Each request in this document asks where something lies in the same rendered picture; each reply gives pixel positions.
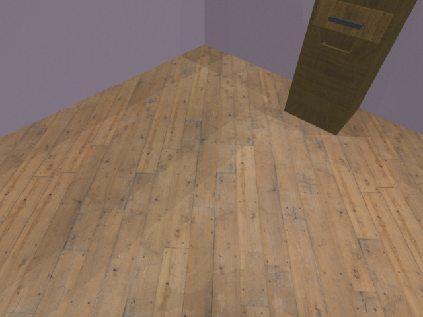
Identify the cabinet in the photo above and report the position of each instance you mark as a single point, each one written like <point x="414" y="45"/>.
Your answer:
<point x="328" y="88"/>

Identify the handle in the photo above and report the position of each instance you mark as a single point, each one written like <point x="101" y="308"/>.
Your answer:
<point x="345" y="22"/>
<point x="334" y="49"/>

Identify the drawer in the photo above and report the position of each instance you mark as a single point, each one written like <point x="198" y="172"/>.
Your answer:
<point x="375" y="22"/>

